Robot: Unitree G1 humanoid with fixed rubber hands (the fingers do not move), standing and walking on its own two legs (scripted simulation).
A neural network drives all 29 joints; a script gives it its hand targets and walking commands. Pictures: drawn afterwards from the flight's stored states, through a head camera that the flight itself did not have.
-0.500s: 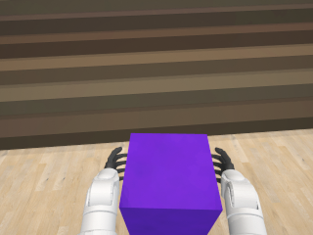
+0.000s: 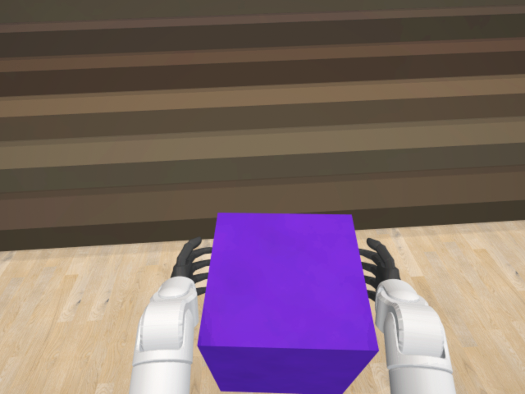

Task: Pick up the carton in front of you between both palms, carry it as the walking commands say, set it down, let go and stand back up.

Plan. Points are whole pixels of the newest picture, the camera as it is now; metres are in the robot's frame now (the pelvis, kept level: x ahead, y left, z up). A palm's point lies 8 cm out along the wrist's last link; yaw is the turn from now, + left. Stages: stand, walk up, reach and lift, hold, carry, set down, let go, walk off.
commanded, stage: carry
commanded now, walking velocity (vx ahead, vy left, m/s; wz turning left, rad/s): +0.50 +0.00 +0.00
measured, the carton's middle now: (282, 308) +0.29 +0.00 +0.00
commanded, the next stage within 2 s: none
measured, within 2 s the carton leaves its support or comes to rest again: neither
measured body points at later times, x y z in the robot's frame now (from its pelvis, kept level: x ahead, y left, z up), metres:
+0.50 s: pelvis +0.23 +0.02 +0.00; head +0.24 +0.02 +0.45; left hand +0.50 +0.18 +0.08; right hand +0.52 -0.12 +0.08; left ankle +0.32 +0.12 -0.71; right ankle +0.06 -0.09 -0.74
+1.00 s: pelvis +0.54 +0.03 +0.00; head +0.55 +0.04 +0.45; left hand +0.83 +0.18 +0.11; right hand +0.83 -0.12 +0.11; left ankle +0.38 +0.11 -0.73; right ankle +0.70 -0.08 -0.71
